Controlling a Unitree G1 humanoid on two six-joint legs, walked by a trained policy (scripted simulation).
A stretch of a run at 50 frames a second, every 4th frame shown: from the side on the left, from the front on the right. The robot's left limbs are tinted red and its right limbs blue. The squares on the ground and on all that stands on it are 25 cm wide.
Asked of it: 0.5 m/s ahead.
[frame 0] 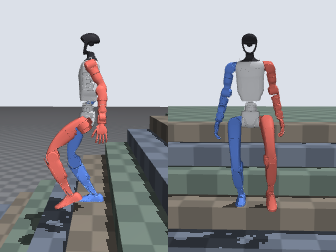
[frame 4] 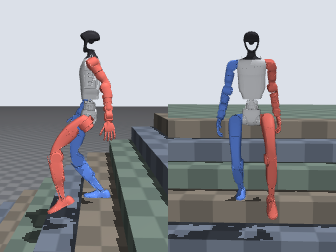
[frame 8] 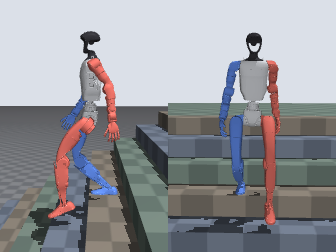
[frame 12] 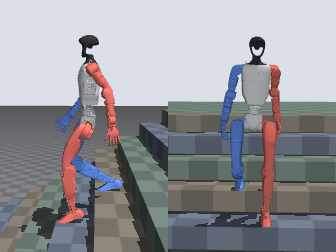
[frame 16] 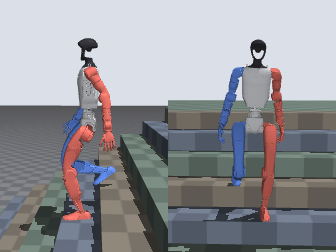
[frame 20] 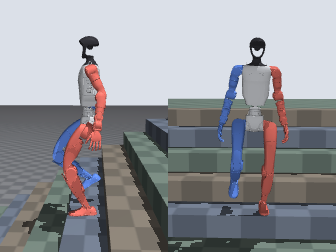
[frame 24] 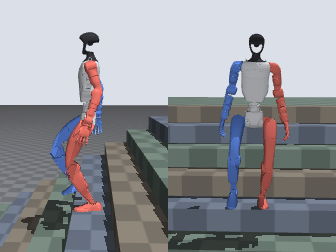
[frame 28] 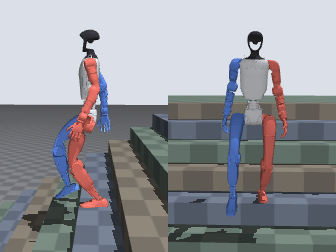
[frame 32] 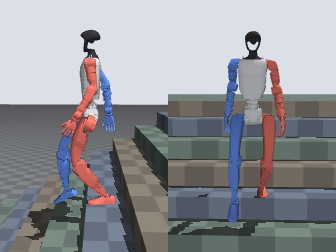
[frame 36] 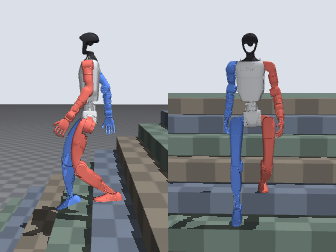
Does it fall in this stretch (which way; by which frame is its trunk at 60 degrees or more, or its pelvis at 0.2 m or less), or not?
no
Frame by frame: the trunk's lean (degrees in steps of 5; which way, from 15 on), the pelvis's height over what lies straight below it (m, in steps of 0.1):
0: 5, 0.7
4: 0, 0.7
8: 0, 0.7
12: 0, 0.8
16: 5, 0.8
20: 0, 0.7
24: 0, 0.7
28: 0, 0.7
32: 0, 0.7
36: 0, 0.8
